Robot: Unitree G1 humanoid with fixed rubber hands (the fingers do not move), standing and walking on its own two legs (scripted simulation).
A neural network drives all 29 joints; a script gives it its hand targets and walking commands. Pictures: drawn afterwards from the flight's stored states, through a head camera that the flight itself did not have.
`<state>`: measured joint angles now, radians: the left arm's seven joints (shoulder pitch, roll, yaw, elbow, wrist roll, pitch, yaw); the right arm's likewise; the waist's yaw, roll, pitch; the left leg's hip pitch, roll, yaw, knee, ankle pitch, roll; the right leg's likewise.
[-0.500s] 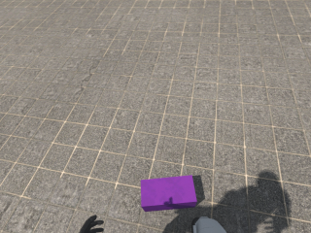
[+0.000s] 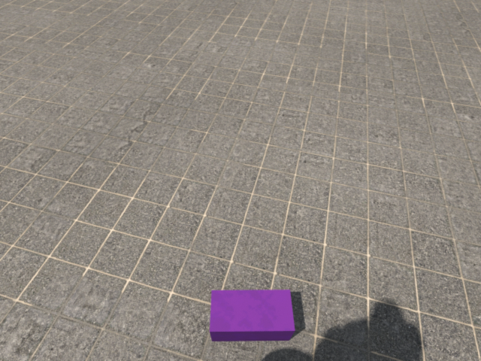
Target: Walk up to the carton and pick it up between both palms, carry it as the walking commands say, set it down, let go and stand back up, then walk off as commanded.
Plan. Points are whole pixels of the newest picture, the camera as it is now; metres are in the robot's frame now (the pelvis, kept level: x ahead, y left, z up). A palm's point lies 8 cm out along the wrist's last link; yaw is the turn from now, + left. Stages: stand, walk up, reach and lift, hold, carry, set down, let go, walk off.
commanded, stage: walk up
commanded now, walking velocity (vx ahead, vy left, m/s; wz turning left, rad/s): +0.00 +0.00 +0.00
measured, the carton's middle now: (250, 315) +0.38 -0.03 -0.70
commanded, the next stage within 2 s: stand in 0.50 s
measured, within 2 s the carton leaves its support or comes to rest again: neither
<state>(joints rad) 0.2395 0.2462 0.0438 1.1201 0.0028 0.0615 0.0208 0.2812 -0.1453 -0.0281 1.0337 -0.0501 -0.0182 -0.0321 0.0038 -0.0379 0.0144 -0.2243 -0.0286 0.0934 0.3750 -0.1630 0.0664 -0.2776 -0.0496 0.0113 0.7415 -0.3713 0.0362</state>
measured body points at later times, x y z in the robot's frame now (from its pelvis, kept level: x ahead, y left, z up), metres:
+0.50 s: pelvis -0.01 -0.02 +0.00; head -0.02 -0.01 +0.45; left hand -0.06 +0.18 -0.17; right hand -0.04 -0.24 -0.16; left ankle +0.02 +0.08 -0.74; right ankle -0.05 -0.14 -0.74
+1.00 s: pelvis -0.03 -0.01 -0.01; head +0.00 -0.01 +0.44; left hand -0.01 +0.21 -0.17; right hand +0.02 -0.24 -0.17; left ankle +0.02 +0.08 -0.74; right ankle -0.05 -0.14 -0.74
